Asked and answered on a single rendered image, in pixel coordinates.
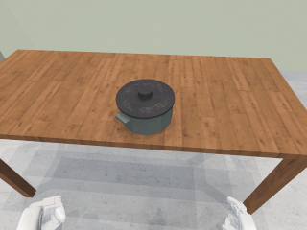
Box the table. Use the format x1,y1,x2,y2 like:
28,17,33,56
0,49,307,215

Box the left robot hand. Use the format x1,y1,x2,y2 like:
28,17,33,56
16,195,66,230

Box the right robot hand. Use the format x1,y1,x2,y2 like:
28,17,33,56
222,196,258,230

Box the lid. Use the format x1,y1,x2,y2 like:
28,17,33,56
115,79,176,120

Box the pot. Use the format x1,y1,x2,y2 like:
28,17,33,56
115,88,173,135

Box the knob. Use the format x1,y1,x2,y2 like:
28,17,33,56
137,85,153,99

